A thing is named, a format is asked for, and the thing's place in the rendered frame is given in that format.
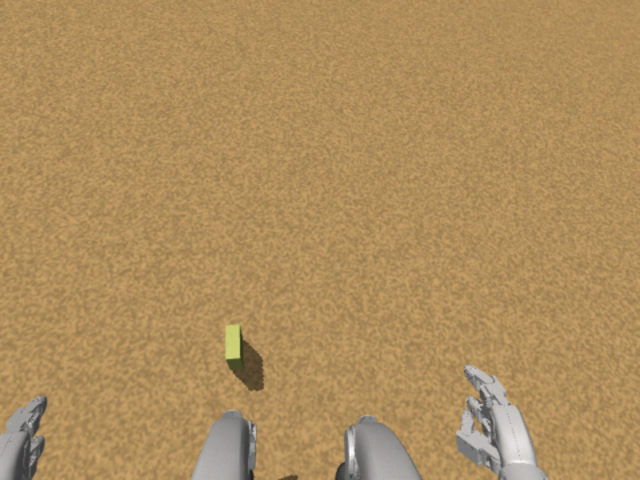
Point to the left robot hand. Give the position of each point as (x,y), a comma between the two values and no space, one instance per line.
(18,453)

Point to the right robot hand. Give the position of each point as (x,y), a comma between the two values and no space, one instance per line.
(506,440)

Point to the right robot arm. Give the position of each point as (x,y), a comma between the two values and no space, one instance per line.
(521,471)

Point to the carton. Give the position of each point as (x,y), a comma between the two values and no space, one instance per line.
(234,347)

